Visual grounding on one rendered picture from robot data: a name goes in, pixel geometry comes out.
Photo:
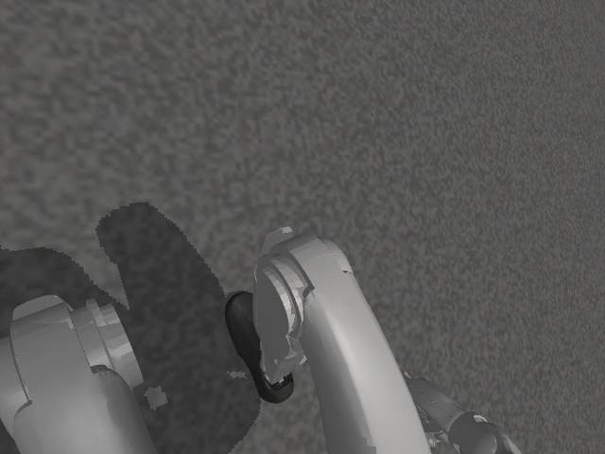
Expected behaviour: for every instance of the right robot arm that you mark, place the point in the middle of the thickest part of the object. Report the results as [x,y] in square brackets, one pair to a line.
[472,434]

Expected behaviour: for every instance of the right robot foot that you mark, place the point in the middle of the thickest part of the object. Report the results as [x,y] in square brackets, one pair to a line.
[239,320]

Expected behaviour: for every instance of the right robot hand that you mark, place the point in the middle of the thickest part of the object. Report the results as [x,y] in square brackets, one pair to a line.
[438,407]

